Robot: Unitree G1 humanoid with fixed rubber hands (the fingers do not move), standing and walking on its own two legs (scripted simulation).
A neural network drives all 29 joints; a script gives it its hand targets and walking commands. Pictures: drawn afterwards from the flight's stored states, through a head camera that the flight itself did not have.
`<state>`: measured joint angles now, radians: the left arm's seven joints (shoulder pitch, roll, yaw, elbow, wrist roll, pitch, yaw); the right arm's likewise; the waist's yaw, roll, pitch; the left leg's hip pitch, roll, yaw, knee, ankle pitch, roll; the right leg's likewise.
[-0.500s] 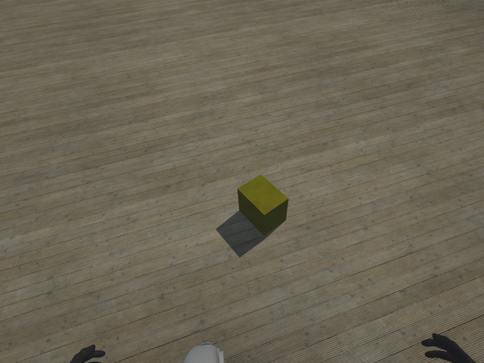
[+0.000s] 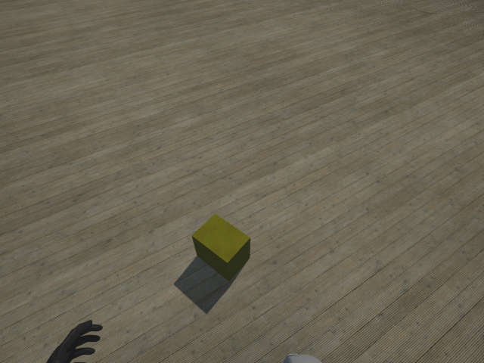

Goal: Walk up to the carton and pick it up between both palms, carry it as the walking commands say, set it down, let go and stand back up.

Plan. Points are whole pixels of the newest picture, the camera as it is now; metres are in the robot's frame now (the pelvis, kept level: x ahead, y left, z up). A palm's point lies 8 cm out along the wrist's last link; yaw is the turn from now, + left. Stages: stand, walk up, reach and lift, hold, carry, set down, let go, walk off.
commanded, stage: walk up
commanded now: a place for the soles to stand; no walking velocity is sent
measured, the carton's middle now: (222, 247) +0.71 +0.03 -0.67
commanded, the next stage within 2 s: none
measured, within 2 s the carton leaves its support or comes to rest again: neither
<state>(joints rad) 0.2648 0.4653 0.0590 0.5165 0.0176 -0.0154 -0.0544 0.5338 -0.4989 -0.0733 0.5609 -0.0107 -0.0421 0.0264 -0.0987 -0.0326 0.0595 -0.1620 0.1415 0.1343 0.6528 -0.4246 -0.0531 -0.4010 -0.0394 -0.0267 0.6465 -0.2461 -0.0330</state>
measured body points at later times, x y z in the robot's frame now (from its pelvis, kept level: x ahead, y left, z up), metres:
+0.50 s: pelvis +0.19 +0.02 -0.01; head +0.19 +0.04 +0.44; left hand +0.26 +0.36 -0.10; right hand +0.32 -0.31 -0.06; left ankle +0.27 +0.16 -0.72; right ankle +0.17 -0.10 -0.67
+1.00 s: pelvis +0.30 -0.01 +0.00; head +0.34 -0.01 +0.45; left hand +0.45 +0.33 -0.06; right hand +0.44 -0.34 -0.09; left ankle +0.27 +0.15 -0.71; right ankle +0.32 -0.14 -0.72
